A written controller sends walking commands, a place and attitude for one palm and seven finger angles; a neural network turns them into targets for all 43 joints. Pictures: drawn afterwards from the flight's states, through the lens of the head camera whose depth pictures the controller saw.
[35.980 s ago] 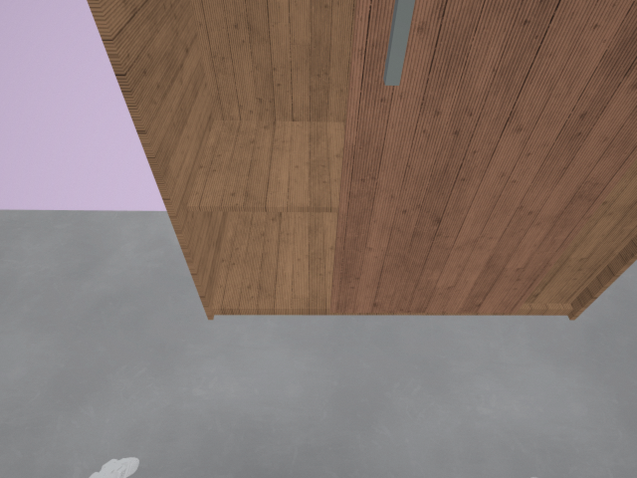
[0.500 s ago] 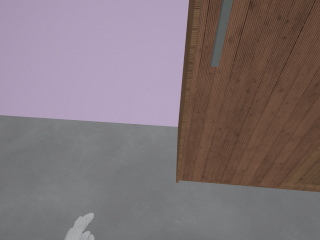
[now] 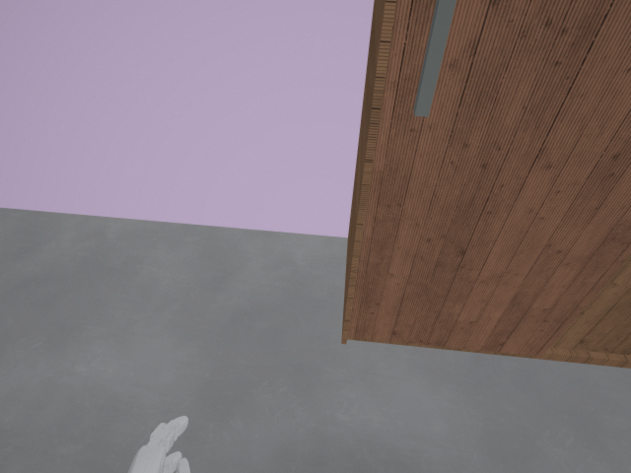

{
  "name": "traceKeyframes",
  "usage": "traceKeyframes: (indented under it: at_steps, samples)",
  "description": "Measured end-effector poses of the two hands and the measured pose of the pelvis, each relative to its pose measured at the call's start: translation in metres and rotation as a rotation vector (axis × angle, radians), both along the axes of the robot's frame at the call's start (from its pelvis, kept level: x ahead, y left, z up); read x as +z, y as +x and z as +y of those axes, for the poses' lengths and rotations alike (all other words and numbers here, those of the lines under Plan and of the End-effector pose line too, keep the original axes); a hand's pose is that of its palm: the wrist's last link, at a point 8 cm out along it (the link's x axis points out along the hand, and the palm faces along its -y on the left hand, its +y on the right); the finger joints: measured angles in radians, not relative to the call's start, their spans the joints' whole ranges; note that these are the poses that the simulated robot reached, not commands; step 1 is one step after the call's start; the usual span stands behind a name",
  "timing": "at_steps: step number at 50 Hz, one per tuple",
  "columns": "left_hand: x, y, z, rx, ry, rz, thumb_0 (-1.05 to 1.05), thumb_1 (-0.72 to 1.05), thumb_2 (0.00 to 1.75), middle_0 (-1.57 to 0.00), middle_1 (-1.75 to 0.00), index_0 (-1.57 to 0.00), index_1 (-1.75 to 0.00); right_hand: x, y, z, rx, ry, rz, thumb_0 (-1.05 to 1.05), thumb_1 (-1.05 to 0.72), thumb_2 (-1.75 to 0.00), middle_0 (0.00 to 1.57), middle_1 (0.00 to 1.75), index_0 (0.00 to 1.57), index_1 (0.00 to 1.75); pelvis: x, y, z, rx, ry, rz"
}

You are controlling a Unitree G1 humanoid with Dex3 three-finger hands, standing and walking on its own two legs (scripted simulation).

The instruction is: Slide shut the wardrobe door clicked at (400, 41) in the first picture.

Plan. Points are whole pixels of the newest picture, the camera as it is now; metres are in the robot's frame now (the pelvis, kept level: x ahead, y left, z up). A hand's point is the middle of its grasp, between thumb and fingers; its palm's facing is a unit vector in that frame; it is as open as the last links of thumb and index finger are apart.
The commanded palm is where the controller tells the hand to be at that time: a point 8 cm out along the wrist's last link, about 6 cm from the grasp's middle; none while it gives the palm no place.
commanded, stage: let the arm hang, fingers relaxed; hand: right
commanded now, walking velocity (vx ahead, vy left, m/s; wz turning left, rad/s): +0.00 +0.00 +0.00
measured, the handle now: (434, 40) +0.71 -0.15 +0.28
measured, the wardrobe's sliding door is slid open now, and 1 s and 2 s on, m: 0.00 0.00 0.00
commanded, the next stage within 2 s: look to check the result in 1.14 s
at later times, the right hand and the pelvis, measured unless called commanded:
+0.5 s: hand out of the picture +0.03 -0.21 -0.17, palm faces +0.00 +0.97 -0.23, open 7.0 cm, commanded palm none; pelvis +0.01 -0.01 +0.01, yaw -1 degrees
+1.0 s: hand out of the picture +0.05 -0.20 -0.16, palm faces -0.03 +0.98 -0.21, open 7.3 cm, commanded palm none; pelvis +0.02 -0.02 +0.01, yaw +1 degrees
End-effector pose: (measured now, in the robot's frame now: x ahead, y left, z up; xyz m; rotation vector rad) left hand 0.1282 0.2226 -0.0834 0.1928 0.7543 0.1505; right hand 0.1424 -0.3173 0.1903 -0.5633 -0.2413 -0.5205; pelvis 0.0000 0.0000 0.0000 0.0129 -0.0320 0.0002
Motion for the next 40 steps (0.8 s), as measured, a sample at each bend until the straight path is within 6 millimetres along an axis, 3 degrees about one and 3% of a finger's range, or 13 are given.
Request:
traceKeyframes:
  at_steps: [2, 4, 8, 10, 12, 15, 21, 27, 33, 40]
  samples:
    - [-0.007, 0.005, -0.001, -0.02, -0.011, 0.005, 0.02, 0.9, 0.9, -0.2, -0.3, -0.21, -0.3, -0.009, 0.005, 0.008, 0.005, 0.029, 0.016, 0.01, -0.89, -0.9, 0.2, 0.3, 0.21, 0.3, -0.004, -0.001, 0.002, 0.004, 0.004, -0.001]
    - [-0.017, 0.009, 0.001, -0.06, -0.031, 0.041, 0.02, 0.9, 0.9, -0.2, -0.3, -0.21, -0.3, -0.04, 0.018, 0.013, 0.043, 0.068, 0.129, 0.01, -0.9, -0.9, 0.2, 0.3, 0.21, 0.3, -0.005, -0.002, 0.0, -0.018, 0.01, 0.012]
    - [-0.039, 0.006, 0.008, -0.072, -0.043, 0.14, 0.01, 0.9, 0.9, -0.2, -0.3, -0.21, -0.3, -0.164, 0.033, 0.024, 0.07, 0.301, 0.594, 0.0, -0.9, -0.9, 0.19, 0.3, 0.2, 0.3, -0.013, -0.001, -0.008, -0.039, 0.008, 0.024]
    - [-0.044, -0.004, 0.012, -0.053, -0.033, 0.183, 0.01, 0.9, 0.9, -0.2, -0.3, -0.21, -0.3, -0.226, 0.02, 0.041, 0.075, 0.412, 0.832, 0.0, -0.9, -0.9, 0.19, 0.3, 0.2, 0.3, -0.015, -0.001, -0.011, -0.03, -0.003, 0.017]
    - [-0.044, -0.018, 0.016, -0.03, -0.017, 0.238, 0.01, 0.91, 0.9, -0.2, -0.3, -0.21, -0.3, -0.274, -0.005, 0.064, 0.084, 0.508, 1.049, 0.01, -0.91, -0.9, 0.2, 0.3, 0.2, 0.3, -0.013, 0.0, -0.011, -0.016, -0.008, 0.013]
    - [-0.038, -0.043, 0.021, -0.003, 0.014, 0.343, 0.01, 0.91, 0.9, -0.2, -0.3, -0.2, -0.3, -0.319, -0.051, 0.098, 0.095, 0.635, 1.295, 0.01, -0.91, -0.9, 0.2, 0.3, 0.2, 0.3, -0.007, 0.001, -0.009, -0.01, -0.011, 0.018]
    - [-0.033, -0.087, 0.027, 0.023, 0.051, 0.555, 0.01, 0.91, 0.9, -0.2, -0.3, -0.2, -0.3, -0.329, -0.091, 0.078, -0.04, 0.689, 1.397, -0.04, -0.99, -0.9, 0.21, 0.3, 0.21, 0.3, 0.005, 0.002, -0.005, -0.022, -0.001, 0.035]
    - [-0.042, -0.101, 0.018, 0.062, 0.004, 0.603, 0.01, 0.91, 0.9, -0.2, -0.3, -0.2, -0.3, -0.318, -0.121, 0.053, -0.14, 0.638, 1.513, -0.02, -0.95, -0.9, 0.2, 0.3, 0.21, 0.3, 0.01, 0.008, -0.01, -0.013, 0.001, 0.025]
    - [-0.052, -0.095, -0.001, 0.056, -0.061, 0.592, 0.01, 0.91, 0.9, -0.2, -0.3, -0.2, -0.3, -0.307, -0.122, 0.04, -0.18, 0.599, 1.527, 0.0, -0.92, -0.9, 0.2, 0.3, 0.2, 0.3, 0.013, 0.011, -0.014, 0.0, -0.005, 0.016]
    - [-0.054, -0.091, -0.01, 0.061, -0.079, 0.584, 0.01, 0.93, 0.9, -0.2, -0.3, -0.2, -0.3, -0.308, -0.106, 0.048, -0.146, 0.602, 1.497, 0.0, -0.91, -0.9, 0.2, 0.3, 0.2, 0.3, 0.014, 0.013, -0.017, 0.007, -0.01, 0.01]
